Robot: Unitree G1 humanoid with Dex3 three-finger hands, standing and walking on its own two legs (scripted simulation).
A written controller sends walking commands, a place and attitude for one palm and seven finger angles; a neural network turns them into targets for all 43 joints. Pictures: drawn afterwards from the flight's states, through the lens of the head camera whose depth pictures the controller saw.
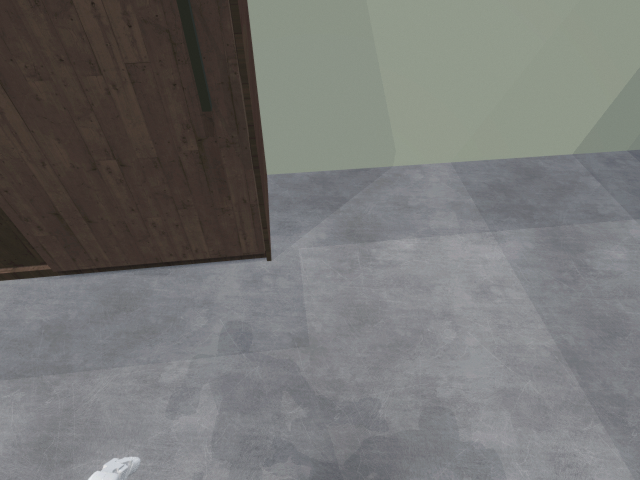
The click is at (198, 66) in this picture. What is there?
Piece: wardrobe's sliding door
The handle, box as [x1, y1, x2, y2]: [176, 0, 211, 111]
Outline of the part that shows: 176,0 202,111 211,110 211,103 189,0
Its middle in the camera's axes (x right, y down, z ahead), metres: -0.30 -0.45 +0.93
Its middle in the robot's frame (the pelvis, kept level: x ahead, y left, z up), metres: +0.99 +0.36 +0.09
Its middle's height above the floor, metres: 0.86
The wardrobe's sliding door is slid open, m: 0.00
